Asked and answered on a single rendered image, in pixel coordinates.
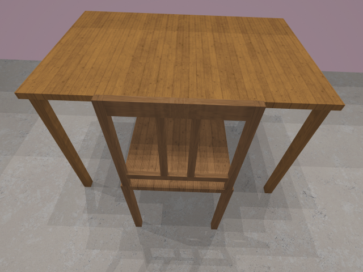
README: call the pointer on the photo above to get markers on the table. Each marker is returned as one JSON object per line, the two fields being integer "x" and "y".
{"x": 186, "y": 56}

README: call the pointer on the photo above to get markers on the chair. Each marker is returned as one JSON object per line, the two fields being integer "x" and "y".
{"x": 178, "y": 145}

